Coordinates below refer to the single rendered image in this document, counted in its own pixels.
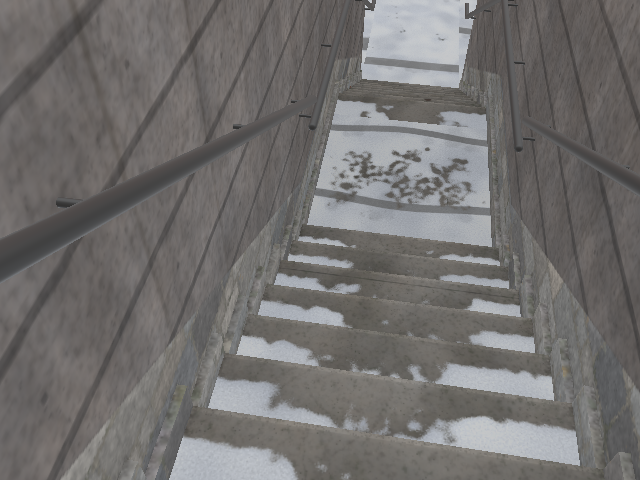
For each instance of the stairs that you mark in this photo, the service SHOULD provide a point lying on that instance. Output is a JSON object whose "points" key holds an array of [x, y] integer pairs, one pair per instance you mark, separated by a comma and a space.
{"points": [[406, 91], [384, 357]]}

